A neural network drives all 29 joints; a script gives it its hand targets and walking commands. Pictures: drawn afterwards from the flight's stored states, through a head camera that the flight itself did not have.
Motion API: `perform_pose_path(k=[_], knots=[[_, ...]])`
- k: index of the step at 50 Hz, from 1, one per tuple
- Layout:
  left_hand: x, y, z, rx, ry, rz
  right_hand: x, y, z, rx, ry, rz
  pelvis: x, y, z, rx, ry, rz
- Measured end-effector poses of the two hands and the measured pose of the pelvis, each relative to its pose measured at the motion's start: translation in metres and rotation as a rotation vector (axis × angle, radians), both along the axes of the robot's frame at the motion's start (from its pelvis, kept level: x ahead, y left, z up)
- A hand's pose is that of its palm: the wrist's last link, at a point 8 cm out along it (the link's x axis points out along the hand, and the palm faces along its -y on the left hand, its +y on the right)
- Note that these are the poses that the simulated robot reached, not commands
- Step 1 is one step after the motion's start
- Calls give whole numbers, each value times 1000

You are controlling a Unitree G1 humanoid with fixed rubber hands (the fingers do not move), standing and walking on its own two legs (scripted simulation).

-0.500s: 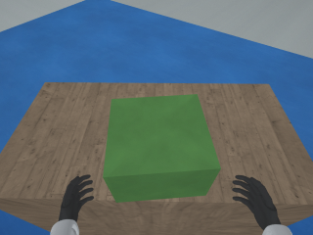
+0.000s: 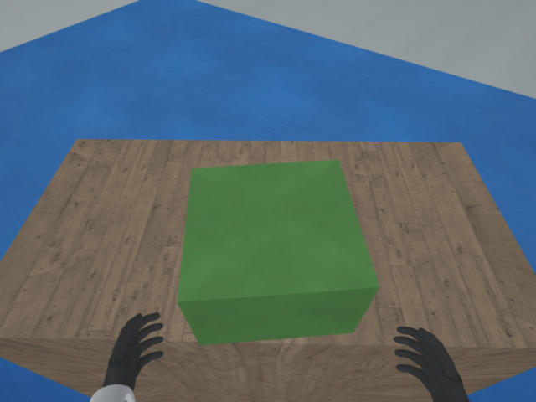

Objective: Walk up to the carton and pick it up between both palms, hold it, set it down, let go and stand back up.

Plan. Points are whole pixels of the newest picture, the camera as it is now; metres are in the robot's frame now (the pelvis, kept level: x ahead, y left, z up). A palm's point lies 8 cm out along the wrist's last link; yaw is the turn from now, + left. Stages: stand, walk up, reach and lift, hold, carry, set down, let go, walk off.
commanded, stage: set down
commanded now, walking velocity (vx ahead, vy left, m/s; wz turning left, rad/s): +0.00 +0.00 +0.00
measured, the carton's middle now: (271, 249) +0.38 +0.07 -0.02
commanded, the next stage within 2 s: let go in 0.90 s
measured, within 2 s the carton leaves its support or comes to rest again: neither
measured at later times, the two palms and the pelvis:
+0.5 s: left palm (122, 374) +0.16 +0.25 -0.03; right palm (443, 392) +0.19 -0.19 -0.04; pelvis +0.00 +0.00 +0.00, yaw +0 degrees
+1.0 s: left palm (120, 371) +0.16 +0.25 -0.03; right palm (441, 393) +0.19 -0.19 -0.04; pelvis -0.01 +0.02 +0.00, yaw +0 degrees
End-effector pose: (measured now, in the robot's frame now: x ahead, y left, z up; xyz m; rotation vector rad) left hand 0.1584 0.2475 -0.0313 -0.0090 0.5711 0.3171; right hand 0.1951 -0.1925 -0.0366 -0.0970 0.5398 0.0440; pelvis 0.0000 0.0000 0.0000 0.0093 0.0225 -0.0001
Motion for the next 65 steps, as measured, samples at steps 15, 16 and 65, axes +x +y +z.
perform_pose_path(k=[15, 16, 65], knots=[[1, 1, 1, 17, 10, -32, -1, 2, 0, -42, -16, 8, 0, 3, 0, -4, -7, 0], [1, 1, 1, 19, 11, -36, -1, 2, 0, -45, -16, 9, 0, 3, 0, -4, -9, 0], [5, 4, 4, 124, 68, -187, -4, 5, -2, -58, -41, -15, -15, 12, -2, -12, -141, 9]])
